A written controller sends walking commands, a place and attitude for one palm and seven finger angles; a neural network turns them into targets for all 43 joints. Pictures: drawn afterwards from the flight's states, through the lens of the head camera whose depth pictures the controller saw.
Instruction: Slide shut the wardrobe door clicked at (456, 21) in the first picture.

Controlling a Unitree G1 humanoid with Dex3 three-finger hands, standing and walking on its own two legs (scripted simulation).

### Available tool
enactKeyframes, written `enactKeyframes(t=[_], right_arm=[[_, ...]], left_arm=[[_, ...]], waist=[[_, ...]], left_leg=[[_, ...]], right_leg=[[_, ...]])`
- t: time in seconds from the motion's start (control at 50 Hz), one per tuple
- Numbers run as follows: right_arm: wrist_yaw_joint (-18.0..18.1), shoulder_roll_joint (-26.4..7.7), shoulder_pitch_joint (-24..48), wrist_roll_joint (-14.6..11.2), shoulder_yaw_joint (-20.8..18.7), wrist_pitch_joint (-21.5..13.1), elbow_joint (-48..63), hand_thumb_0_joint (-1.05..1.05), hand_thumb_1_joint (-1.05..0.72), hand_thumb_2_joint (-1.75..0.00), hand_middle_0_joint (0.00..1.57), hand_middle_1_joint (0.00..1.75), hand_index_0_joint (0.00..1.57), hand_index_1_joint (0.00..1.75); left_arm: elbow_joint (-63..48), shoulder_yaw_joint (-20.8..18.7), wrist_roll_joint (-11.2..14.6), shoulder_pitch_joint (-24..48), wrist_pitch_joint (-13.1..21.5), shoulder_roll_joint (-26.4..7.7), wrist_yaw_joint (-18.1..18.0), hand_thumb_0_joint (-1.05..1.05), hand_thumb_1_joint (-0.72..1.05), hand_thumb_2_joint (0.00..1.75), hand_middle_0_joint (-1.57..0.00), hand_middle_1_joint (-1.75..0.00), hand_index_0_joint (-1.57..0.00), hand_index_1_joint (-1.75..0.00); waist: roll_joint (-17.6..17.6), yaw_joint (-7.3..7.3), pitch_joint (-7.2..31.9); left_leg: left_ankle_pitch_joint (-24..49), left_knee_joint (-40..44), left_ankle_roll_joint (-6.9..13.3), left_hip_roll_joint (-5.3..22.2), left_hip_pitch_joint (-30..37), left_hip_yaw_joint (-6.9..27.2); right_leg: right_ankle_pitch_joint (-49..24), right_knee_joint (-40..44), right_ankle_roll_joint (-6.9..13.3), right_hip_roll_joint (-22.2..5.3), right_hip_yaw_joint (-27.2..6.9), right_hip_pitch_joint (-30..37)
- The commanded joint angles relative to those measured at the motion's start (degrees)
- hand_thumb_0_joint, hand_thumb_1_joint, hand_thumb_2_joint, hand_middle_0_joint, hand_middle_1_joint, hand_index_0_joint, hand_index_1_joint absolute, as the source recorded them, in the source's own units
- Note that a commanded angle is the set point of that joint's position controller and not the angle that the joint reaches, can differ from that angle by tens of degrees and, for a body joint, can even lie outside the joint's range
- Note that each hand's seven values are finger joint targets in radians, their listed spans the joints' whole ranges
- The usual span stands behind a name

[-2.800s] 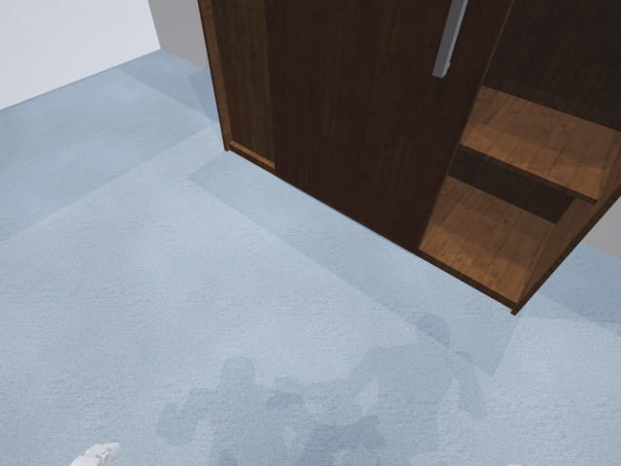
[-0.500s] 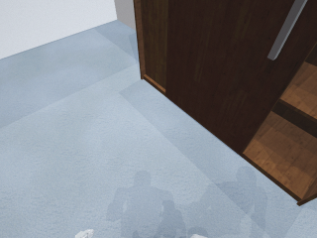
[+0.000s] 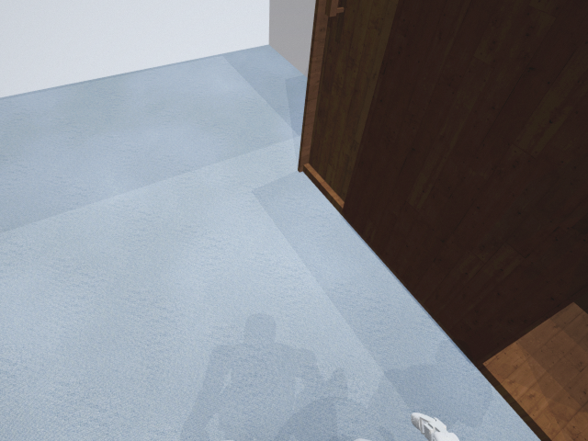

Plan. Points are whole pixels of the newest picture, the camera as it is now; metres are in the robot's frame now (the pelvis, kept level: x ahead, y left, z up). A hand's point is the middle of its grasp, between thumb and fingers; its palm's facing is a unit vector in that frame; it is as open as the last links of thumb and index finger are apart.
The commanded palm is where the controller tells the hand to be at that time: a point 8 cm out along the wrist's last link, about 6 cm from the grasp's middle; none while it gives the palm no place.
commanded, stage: turn to face it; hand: left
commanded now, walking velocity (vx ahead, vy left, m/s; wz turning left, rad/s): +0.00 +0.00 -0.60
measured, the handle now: out of the picture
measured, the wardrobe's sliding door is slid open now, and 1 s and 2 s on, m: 0.41 0.41 0.41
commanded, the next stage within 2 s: take the last steps up to it in 1.40 s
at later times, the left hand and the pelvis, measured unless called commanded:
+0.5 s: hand (190, 419) +0.17 +0.17 -0.16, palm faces -0.20 -0.95 -0.24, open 7.4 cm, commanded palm none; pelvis +0.04 -0.01 +0.00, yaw -16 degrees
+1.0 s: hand (237, 377) +0.23 +0.11 -0.16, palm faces -0.57 -0.79 -0.22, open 7.4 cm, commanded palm none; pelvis +0.03 +0.02 +0.00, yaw -36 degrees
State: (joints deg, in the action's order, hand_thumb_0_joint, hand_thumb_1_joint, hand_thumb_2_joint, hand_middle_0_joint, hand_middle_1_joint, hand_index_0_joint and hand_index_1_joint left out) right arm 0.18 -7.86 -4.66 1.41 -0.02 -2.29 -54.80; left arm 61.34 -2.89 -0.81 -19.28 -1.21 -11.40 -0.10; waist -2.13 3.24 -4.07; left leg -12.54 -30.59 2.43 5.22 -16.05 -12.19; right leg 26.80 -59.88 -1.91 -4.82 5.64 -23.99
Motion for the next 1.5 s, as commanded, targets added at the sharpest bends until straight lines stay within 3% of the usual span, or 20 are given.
enactKeyframes(t=[0.0, 0.12, 0.14, 0.16, 0.18, 0.28, 0.46, 0.52, 0.54, 0.58, 0.68, 0.88, 0.96, 1.0, 1.02, 1.1, 1.36, 1.38, 1.42, 1.48], right_arm=[[1.4, -11.8, -4.1, -0.1, -4.1, 0.9, 0.4, 0.00, -0.90, -0.90, 0.20, 0.30, 0.20, 0.30], [1.0, -11.8, -3.0, 0.0, -5.8, 2.4, 1.5, 0.00, -0.90, -0.90, 0.20, 0.30, 0.20, 0.30], [0.8, -10.9, -2.9, -0.2, -5.7, 2.5, 2.0, 0.00, -0.90, -0.90, 0.20, 0.30, 0.20, 0.30], [0.5, -7.4, -4.0, -0.5, -5.0, 2.7, 3.4, 0.00, -0.90, -0.90, 0.20, 0.30, 0.20, 0.30], [0.5, -6.0, -1.8, -0.5, -4.3, 3.1, 5.3, 0.00, -0.90, -0.90, 0.20, 0.30, 0.20, 0.30], [0.9, -8.4, -3.0, -0.4, -4.6, 3.4, 3.4, 0.00, -0.90, -0.90, 0.20, 0.30, 0.20, 0.30], [1.4, -9.1, -4.2, -0.9, -4.2, 3.3, 5.4, 0.00, -0.90, -0.90, 0.20, 0.30, 0.20, 0.30], [1.8, -9.4, -10.0, -1.2, -4.1, 2.7, 4.4, 0.00, -0.90, -0.90, 0.20, 0.30, 0.20, 0.30], [2.1, -10.7, -12.9, -1.1, -4.3, 2.2, 3.9, 0.00, -0.90, -0.90, 0.20, 0.30, 0.20, 0.30], [2.0, -19.0, -12.3, -0.4, -5.4, 2.1, 6.3, 0.00, -0.90, -0.90, 0.20, 0.30, 0.20, 0.30], [2.4, -12.6, -4.9, -0.2, -3.6, 1.3, 7.6, 0.00, -0.90, -0.90, 0.20, 0.30, 0.20, 0.30], [1.4, -15.3, -12.8, 0.1, -6.0, 1.9, 3.3, 0.00, -0.90, -0.90, 0.20, 0.30, 0.20, 0.30], [0.7, -15.7, -12.1, -0.2, -6.5, 2.3, 3.1, 0.00, -0.90, -0.90, 0.20, 0.30, 0.20, 0.30], [0.1, -8.4, -9.1, -0.6, -4.3, 2.8, 7.2, 0.00, -0.90, -0.90, 0.20, 0.30, 0.20, 0.30], [1.0, -9.8, -5.6, -0.6, -4.3, 3.7, 8.3, 0.00, -0.90, -0.90, 0.20, 0.30, 0.20, 0.30], [1.1, -10.3, -7.5, -0.3, -4.6, 4.1, 4.3, 0.00, -0.90, -0.90, 0.20, 0.30, 0.20, 0.30], [1.8, -8.8, -11.5, -1.0, -3.7, 2.8, 2.7, 0.00, -0.90, -0.90, 0.20, 0.30, 0.20, 0.30], [1.9, -10.0, -13.1, -1.0, -3.7, 2.3, 2.1, 0.00, -0.90, -0.90, 0.20, 0.30, 0.20, 0.30], [1.9, -17.6, -12.5, -0.1, -4.7, 2.3, 4.0, 0.00, -0.90, -0.90, 0.20, 0.30, 0.20, 0.30], [2.5, -12.8, -5.8, 0.1, -3.3, 1.9, 4.7, 0.00, -0.90, -0.90, 0.20, 0.30, 0.20, 0.30]], left_arm=[[-4.2, -0.9, -0.3, -2.2, -0.6, -1.0, 0.2, 0.00, 0.90, 0.90, -0.20, -0.30, -0.20, -0.30], [-6.9, -2.1, -0.8, -2.6, 0.1, -1.0, 0.4, 0.00, 0.90, 0.90, -0.20, -0.30, -0.20, -0.30], [-6.8, -2.5, -1.0, -4.2, 0.4, -3.0, 0.2, 0.00, 0.90, 0.90, -0.20, -0.30, -0.20, -0.30], [-7.3, -3.5, -1.6, -5.0, 1.3, -9.1, -0.3, 0.00, 0.90, 0.90, -0.20, -0.30, -0.20, -0.30], [-7.5, -3.8, -0.7, -6.8, 1.5, -12.5, -0.8, 0.00, 0.90, 0.90, -0.20, -0.30, -0.20, -0.30], [-10.2, -3.7, -0.4, 4.4, 1.1, -9.3, -1.4, 0.00, 0.90, 0.90, -0.20, -0.30, -0.20, -0.30], [-11.3, -4.5, -0.6, 7.2, -0.3, -12.9, -0.3, 0.00, 0.90, 0.90, -0.20, -0.30, -0.20, -0.30], [-12.4, -4.5, -0.2, 10.9, -0.9, -13.0, -0.1, 0.00, 0.90, 0.90, -0.20, -0.30, -0.20, -0.30], [-13.1, -4.1, 0.1, 12.1, -1.1, -11.5, 0.0, 0.00, 0.90, 0.90, -0.20, -0.30, -0.20, -0.30], [-15.9, -3.1, 0.1, 12.0, -1.3, -7.2, 0.9, 0.00, 0.90, 0.90, -0.20, -0.30, -0.20, -0.30], [-12.4, -4.0, -0.7, 9.2, -2.1, -7.8, 2.2, 0.00, 0.90, 0.90, -0.20, -0.30, -0.20, -0.30], [-15.1, -2.3, -0.3, 15.7, -2.0, -5.1, 2.1, 0.00, 0.90, 0.90, -0.20, -0.30, -0.20, -0.30], [-13.4, -2.7, -0.2, 9.9, -0.4, -6.2, 1.5, 0.00, 0.90, 0.90, -0.20, -0.30, -0.20, -0.30], [-11.3, -4.8, -0.6, 2.1, 0.8, -17.6, -0.2, 0.00, 0.90, 0.90, -0.20, -0.30, -0.20, -0.30], [-11.0, -4.6, 0.2, 0.0, 0.4, -17.6, -0.7, 0.00, 0.90, 0.90, -0.20, -0.30, -0.20, -0.30], [-12.8, -3.3, 0.0, 10.3, 0.5, -11.2, -1.1, 0.00, 0.90, 0.90, -0.20, -0.30, -0.20, -0.30], [-10.9, -3.4, -0.1, 10.3, -0.3, -11.6, -0.7, 0.00, 0.90, 0.90, -0.20, -0.30, -0.20, -0.30], [-11.0, -3.0, 0.2, 10.1, -0.4, -9.8, -0.6, 0.00, 0.90, 0.90, -0.20, -0.30, -0.20, -0.30], [-12.4, -2.3, 0.4, 8.0, -0.8, -5.4, 0.0, 0.00, 0.90, 0.90, -0.20, -0.30, -0.20, -0.30], [-9.7, -3.3, -0.7, 7.5, -1.4, -7.5, 0.5, 0.00, 0.90, 0.90, -0.20, -0.30, -0.20, -0.30]], waist=[[9.5, -2.54, 4.1], [8.6, -1.25, 3.9], [4.2, -0.15, 4.0], [-12.8, 0.36, 4.6], [-14.8, 1.92, 5.2], [-3.1, -1.99, 7.7], [-6.6, -1.31, 7.0], [-6.2, -4.21, 7.8], [-3.3, -5.66, 8.4], [20.3, -5.21, 5.3], [10.6, -1.88, 2.9], [14.5, -6.50, 4.7], [12.1, -3.56, 8.1], [-15.3, 0.44, 9.6], [-8.8, 1.80, 9.4], [-5.4, -3.53, 6.9], [-5.2, -4.95, 5.8], [-0.8, -5.60, 6.3], [20.3, -4.70, 4.3], [12.4, -2.47, 1.7]], left_leg=[[10.9, 13.8, 5.7, 16.2, 2.6, 6.5], [2.8, 4.0, 1.9, 15.3, 1.4, 2.1], [0.0, -3.1, -0.6, 12.9, -1.6, -0.6], [-13.1, -17.5, -4.9, 5.4, -12.4, -4.5], [-23.5, -28.6, -6.3, 0.7, -17.0, 2.4], [-11.1, -32.5, -6.9, 1.8, -15.5, 11.0], [-12.4, -12.9, -6.5, -2.4, -7.0, 9.7], [-5.2, 0.6, -5.8, -3.3, 2.8, 8.7], [-2.3, 8.2, -5.0, -1.2, 9.5, 10.3], [-2.3, 19.4, 3.7, 21.6, 9.7, 32.6], [11.4, 14.7, 2.8, 11.8, 5.7, 13.1], [21.0, 9.5, 4.6, 16.2, 12.2, 6.6], [18.3, -1.6, -0.7, 14.7, 6.6, 1.1], [-22.6, -26.3, -7.6, 3.2, -20.0, -0.3], [-23.4, -32.2, -7.0, 3.1, -19.8, 8.9], [-10.8, -34.4, -7.9, 2.8, -16.8, 10.7], [-2.3, 1.3, -5.5, -2.7, 4.5, 8.6], [1.3, 7.5, -4.7, -0.7, 9.9, 10.5], [5.8, 16.8, 5.4, 19.5, 8.5, 31.2], [-0.6, 18.2, 5.2, 13.8, 0.3, 23.6]], right_leg=[[-3.0, 8.0, -0.3, -0.6, -0.5, 1.0], [-12.3, 24.2, 0.3, 2.3, 2.6, 8.3], [-17.7, 30.1, 1.3, 0.9, -0.6, 12.4], [-29.5, 38.6, 6.2, -11.0, -19.8, 18.5], [-41.2, 42.4, 12.5, -18.8, -28.6, 17.5], [-32.0, 40.8, 12.5, -10.5, -19.6, 15.4], [-28.1, 40.2, 12.7, -7.7, -24.4, 12.9], [-26.2, 36.7, 9.4, -5.1, -24.3, 8.0], [-22.6, 33.0, 6.8, -2.2, -22.2, 3.1], [4.7, 8.7, 0.3, 8.0, -7.2, -10.6], [-5.6, -10.0, -1.7, 3.6, -7.2, -9.7], [-0.1, 13.4, -1.2, 2.3, -0.5, -1.4], [-13.7, 33.6, 1.4, 3.8, 1.1, 13.5], [-45.2, 40.7, 10.8, -19.1, -27.5, 28.9], [-49.8, 39.1, 14.5, -19.7, -24.7, 24.6], [-40.3, 38.8, 11.9, -9.5, -16.1, 17.4], [-29.2, 36.1, 9.9, -5.6, -22.0, 8.0], [-25.6, 32.5, 7.4, -2.6, -19.5, 4.8], [4.4, 12.8, 1.3, 7.3, -6.8, -5.5], [-0.5, -3.5, 0.5, 4.3, -9.2, -4.3]])
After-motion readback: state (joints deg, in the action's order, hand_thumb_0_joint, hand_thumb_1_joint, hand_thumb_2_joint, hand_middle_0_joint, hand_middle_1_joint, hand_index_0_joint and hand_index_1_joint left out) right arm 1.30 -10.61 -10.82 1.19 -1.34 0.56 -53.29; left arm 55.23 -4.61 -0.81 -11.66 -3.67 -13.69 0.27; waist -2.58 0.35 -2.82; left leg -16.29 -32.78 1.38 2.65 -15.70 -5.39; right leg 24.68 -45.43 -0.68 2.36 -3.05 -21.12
